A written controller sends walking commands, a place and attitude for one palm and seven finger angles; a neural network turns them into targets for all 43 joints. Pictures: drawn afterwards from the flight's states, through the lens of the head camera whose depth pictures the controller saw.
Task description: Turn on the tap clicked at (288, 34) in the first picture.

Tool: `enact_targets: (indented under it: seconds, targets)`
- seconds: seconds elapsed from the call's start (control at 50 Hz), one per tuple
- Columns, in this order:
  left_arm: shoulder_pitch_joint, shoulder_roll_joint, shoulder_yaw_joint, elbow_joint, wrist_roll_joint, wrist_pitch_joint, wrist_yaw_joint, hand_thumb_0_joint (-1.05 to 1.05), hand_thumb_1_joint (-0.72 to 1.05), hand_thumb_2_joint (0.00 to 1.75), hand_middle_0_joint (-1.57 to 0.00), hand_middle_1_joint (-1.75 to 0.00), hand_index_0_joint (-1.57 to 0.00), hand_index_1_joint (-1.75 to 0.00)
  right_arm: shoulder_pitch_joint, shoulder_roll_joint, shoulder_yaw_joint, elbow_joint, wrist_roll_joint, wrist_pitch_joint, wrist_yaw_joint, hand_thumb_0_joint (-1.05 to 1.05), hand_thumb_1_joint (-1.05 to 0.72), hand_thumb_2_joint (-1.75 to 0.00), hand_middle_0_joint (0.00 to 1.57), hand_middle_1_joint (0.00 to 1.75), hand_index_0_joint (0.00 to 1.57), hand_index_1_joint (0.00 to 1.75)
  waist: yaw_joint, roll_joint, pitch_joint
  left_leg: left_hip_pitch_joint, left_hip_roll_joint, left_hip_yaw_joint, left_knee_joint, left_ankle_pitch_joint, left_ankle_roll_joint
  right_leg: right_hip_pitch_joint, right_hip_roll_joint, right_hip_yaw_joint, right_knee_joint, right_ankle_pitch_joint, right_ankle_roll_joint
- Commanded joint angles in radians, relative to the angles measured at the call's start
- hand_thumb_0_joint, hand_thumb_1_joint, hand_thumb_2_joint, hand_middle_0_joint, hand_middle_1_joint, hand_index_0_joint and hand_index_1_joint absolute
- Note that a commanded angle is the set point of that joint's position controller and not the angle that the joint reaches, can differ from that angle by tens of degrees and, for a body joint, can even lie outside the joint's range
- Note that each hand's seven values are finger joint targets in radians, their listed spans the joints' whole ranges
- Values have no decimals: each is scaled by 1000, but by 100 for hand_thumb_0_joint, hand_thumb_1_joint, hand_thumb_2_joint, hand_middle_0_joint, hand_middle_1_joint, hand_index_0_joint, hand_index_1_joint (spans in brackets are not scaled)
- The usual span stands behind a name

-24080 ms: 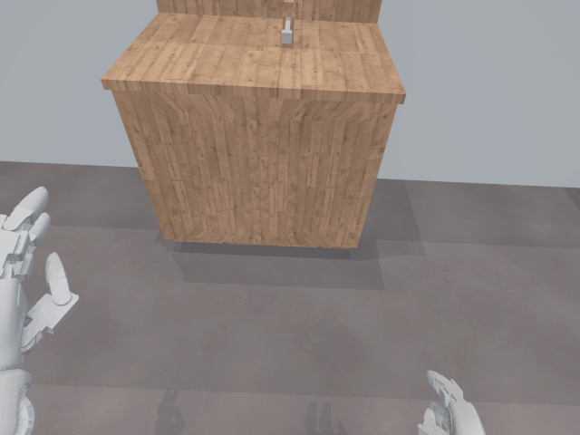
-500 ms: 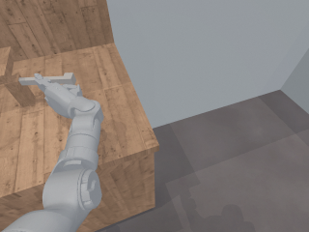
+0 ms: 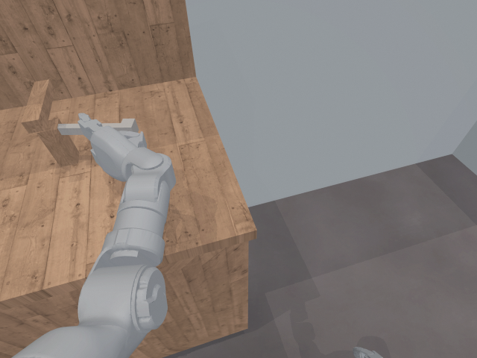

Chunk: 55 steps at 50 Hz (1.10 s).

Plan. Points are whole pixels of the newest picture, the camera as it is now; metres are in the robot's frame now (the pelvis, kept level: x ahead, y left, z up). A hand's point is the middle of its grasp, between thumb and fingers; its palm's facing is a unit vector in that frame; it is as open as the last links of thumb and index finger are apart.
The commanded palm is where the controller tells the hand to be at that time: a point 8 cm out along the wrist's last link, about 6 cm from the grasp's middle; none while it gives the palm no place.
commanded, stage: lift the hand up off the lever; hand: left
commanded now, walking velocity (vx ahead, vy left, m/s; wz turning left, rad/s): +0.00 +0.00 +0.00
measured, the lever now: (129, 128) +0.51 +0.22 +0.12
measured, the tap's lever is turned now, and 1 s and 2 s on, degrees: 73 73 73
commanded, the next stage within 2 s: draw the hand back beside the body in 1.28 s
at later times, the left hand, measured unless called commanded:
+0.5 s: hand (140, 128) +0.46 +0.18 +0.16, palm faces +0.79 -0.60 -0.12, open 7.8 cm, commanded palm +0.40 +0.20 +0.17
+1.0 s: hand (133, 126) +0.44 +0.18 +0.18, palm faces +0.78 -0.63 -0.08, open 7.8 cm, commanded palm +0.39 +0.20 +0.19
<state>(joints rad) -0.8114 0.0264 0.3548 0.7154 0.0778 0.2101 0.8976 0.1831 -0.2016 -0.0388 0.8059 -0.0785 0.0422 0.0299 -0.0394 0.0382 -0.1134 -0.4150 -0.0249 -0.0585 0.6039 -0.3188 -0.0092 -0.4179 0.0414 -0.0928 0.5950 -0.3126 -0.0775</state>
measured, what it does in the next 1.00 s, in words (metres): stands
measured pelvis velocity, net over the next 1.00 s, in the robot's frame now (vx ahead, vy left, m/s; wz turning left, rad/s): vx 0.01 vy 0.00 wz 0.00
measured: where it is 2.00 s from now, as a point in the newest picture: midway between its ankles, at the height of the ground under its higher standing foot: outside the picture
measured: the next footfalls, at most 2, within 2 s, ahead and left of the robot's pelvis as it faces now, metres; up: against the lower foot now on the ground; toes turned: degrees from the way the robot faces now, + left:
none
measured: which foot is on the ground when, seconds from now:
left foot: down 0.00-1.00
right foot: down 0.00-1.00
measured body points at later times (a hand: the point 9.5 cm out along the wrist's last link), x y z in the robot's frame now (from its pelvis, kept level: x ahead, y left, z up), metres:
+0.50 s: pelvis +0.00 -0.01 +0.00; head +0.02 -0.02 +0.45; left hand +0.41 +0.21 +0.17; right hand +0.08 -0.26 -0.14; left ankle -0.01 +0.13 -0.73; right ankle -0.01 -0.06 -0.73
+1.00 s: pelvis +0.01 +0.00 +0.01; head +0.01 -0.02 +0.46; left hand +0.40 +0.21 +0.19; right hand +0.14 -0.24 -0.12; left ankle -0.01 +0.13 -0.73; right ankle -0.01 -0.06 -0.73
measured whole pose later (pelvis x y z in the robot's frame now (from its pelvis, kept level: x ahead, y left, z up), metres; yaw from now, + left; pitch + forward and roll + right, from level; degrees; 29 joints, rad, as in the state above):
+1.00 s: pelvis +0.01 +0.00 +0.01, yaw +0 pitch +4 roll +1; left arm -0.75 0.01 0.31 0.53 0.03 0.33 0.86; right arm 0.16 -0.22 -0.04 0.82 -0.05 0.03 0.01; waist 0.00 0.05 -0.09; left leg -0.28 -0.02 -0.05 0.50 -0.29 -0.01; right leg -0.29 0.04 -0.09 0.50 -0.29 -0.08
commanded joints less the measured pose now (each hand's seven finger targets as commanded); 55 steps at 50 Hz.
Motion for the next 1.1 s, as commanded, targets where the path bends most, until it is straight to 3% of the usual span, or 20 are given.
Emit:
enact_targets:
  seconds: [0.0, 0.04, 0.1, 0.12, 0.2, 0.22, 0.24, 0.3, 0.36, 0.46, 0.48, 0.52, 0.58, 0.62, 0.7, 0.78, 0.8, 0.88, 1.0, 1.08]
  targets:
    - [-460, 206, -7, -225, 36, -49, 10, 0, 90, 90, -15, -15, -15, -15, -12, -134, -36, -99, 6, -28, -19, 0, -90, -90, 20, 30, 20, 30, -2, -87, -321, 75, 4, 44, -39, 333, 13, 254, -54, 46, -70, 418, 66]
    - [-478, 162, -46, -240, 38, -47, 8, 0, 90, 90, -15, -15, -15, -15, -22, -128, -32, -102, 7, -35, -17, 0, -90, -90, 20, 30, 20, 30, -12, -82, -309, 79, 4, 50, -42, 317, 18, 242, -56, 49, -78, 406, 70]
    - [-491, 196, -28, -244, 44, -46, 11, 0, 90, 90, -15, -15, -15, -15, -23, -134, -37, -94, 6, -43, -21, 0, -90, -90, 20, 30, 20, 30, -8, -73, -303, 79, 4, 47, -48, 290, 21, 235, -50, 51, -91, 354, 66]
    - [-513, 156, -64, -249, 43, -44, 9, 0, 90, 90, -15, -15, -15, -15, -24, -128, -33, -93, 8, -48, -19, 0, -90, -90, 20, 30, 20, 30, -16, -57, -292, 81, 3, 50, -54, 281, 21, 225, -51, 51, -94, 336, 65]
    - [-519, 239, -4, -211, 39, -39, 9, 0, 90, 90, -15, -15, -15, -15, -25, -137, -35, -81, 9, -51, -28, 0, -90, -90, 20, 30, 20, 30, -10, -66, -279, 55, -1, 46, -63, 217, 28, 230, -54, 64, -120, 265, 69]
    - [-542, 197, -43, -206, 41, -36, 7, 0, 90, 90, -15, -15, -15, -15, -30, -133, -30, -82, 11, -54, -27, 0, -90, -90, 20, 30, 20, 30, -22, -61, -269, 57, -1, 51, -64, 210, 30, 218, -57, 67, -125, 260, 71]
    - [-552, 206, -33, -189, 40, -36, 9, 0, 90, 90, -15, -15, -15, -15, -23, -133, -31, -77, 10, -57, -27, 0, -90, -90, 20, 30, 20, 30, -24, -75, -269, 55, -1, 50, -65, 202, 32, 217, -58, 67, -128, 255, 74]
    - [-543, 278, 19, -188, 39, -39, 7, 0, 90, 90, -15, -15, -15, -15, -15, -141, -34, -76, 9, -54, -33, 0, -90, -90, 20, 30, 20, 30, -9, -67, -300, 47, -2, 47, -70, 204, 32, 250, -60, 74, -126, 275, 75]
    - [-548, 207, -35, -189, 44, -37, 3, 0, 90, 90, -15, -15, -15, -15, -6, -136, -34, -80, 9, -60, -24, 0, -90, -90, 20, 30, 20, 30, -19, -46, -304, 77, 0, 53, -68, 243, 30, 237, -54, 62, -117, 313, 70]
    - [-491, 219, -10, -223, 20, -31, -4, 0, 90, 90, -15, -15, -15, -15, 4, -141, -40, -92, 14, -59, -23, 0, -90, -90, 20, 30, 20, 30, -3, -69, -340, 104, 0, 55, -74, 309, 28, 287, -57, 58, -106, 417, 74]
    - [-484, 199, -28, -237, 17, -25, -8, 0, 90, 90, -15, -15, -15, -15, -2, -138, -39, -94, 16, -56, -23, 0, -90, -90, 20, 30, 20, 30, -1, -59, -334, 105, 1, 58, -78, 317, 25, 290, -57, 56, -105, 432, 74]
    - [-479, 223, -8, -234, 17, -16, -9, 0, 90, 90, -15, -15, -15, -15, -6, -140, -38, -94, 17, -53, -26, 0, -90, -90, 20, 30, 20, 30, 0, -83, -308, 98, 3, 57, -84, 313, 27, 293, -59, 54, -111, 424, 75]
    - [-528, 183, -50, -257, 24, -2, -5, 0, 90, 90, -15, -15, -15, -15, -25, -136, -35, -89, 16, -58, -25, 0, -90, -90, 20, 30, 20, 30, -12, -62, -280, 110, 3, 60, -85, 291, 27, 262, -57, 56, -126, 380, 74]
    - [-540, 230, -15, -277, 26, -9, 0, 0, 90, 90, -15, -15, -15, -15, -22, -137, -36, -89, 15, -60, -28, 0, -90, -90, 20, 30, 20, 30, 1, -72, -302, 121, 5, 56, -92, 300, 27, 276, -53, 51, -123, 364, 69]
    - [-485, 235, -10, -311, 31, 5, -9, 0, 90, 90, -15, -15, -15, -15, -32, -135, -38, -96, 13, -51, -32, 0, -90, -90, 20, 30, 20, 30, 20, -51, -334, 138, 5, 59, -88, 356, 19, 322, -57, 53, -110, 457, 68]
    - [-428, 167, -59, -342, 7, 35, -28, 0, 90, 90, -15, -15, -15, -15, -49, -131, -32, -110, 24, -52, -29, 0, -90, -90, 20, 30, 20, 30, 21, -74, -309, 156, 6, 64, -98, 387, 16, 333, -61, 47, -113, 503, 71]
    - [-395, 190, -36, -313, -1, 45, -35, 0, 90, 90, -15, -15, -15, -15, -56, -136, -34, -105, 27, -46, -34, 0, -90, -90, 20, 30, 20, 30, 27, -94, -283, 151, 8, 58, -107, 373, 16, 334, -58, 42, -123, 475, 68]
    - [-433, 111, -111, -395, -11, 57, -40, 0, 90, 90, -15, -15, -15, -15, -87, -126, -29, -110, 33, -57, -32, 0, -90, -90, 20, 30, 20, 30, 22, -73, -279, 188, 7, 62, -112, 387, 14, 325, -58, 43, -132, 472, 66]
    - [-446, 130, -103, -419, -14, 81, -37, 0, 90, 90, -15, -15, -15, -15, -120, -124, -25, -100, 33, -49, -37, 0, -90, -90, 20, 30, 20, 30, 39, -67, -270, 206, 8, 56, -123, 401, -4, 326, -52, 33, -141, 426, 55]
    - [-459, 101, -124, -420, -7, 92, -27, 0, 90, 90, -15, -15, -15, -15, -139, -115, -20, -103, 34, -49, -33, 0, -90, -90, 20, 30, 20, 30, 41, -76, -277, 211, 7, 61, -121, 410, -5, 331, -57, 36, -140, 446, 57]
